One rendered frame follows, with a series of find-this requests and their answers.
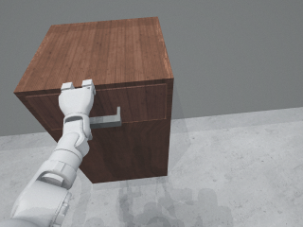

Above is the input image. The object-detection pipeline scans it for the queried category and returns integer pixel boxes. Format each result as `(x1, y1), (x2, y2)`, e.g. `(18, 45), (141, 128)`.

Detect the robot left forearm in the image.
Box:
(10, 113), (90, 219)

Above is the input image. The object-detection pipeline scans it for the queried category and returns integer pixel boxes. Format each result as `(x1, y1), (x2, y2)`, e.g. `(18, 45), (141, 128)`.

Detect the drawer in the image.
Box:
(27, 83), (166, 130)

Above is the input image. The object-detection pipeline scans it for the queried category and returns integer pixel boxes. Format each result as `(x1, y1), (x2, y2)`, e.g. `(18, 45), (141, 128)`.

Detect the left robot upper arm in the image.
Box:
(0, 180), (72, 227)

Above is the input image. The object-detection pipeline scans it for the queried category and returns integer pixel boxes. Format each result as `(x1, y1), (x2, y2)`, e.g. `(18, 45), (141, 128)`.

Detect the robot left hand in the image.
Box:
(59, 79), (96, 141)

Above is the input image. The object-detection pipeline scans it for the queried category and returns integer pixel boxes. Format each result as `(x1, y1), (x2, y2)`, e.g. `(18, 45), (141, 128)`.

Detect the cabinet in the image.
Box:
(13, 16), (174, 183)

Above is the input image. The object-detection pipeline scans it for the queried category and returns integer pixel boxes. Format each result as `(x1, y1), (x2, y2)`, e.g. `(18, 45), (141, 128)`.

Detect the handle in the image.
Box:
(88, 106), (122, 129)

